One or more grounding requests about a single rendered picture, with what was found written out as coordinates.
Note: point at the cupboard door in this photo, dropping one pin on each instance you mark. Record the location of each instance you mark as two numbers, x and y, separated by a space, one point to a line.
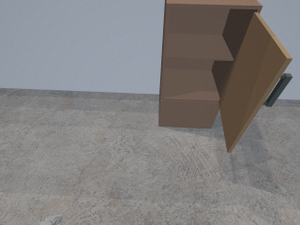
259 64

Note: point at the left robot hand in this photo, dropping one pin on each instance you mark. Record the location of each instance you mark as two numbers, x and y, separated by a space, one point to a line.
52 220

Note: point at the handle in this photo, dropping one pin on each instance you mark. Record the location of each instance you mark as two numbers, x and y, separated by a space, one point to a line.
283 82

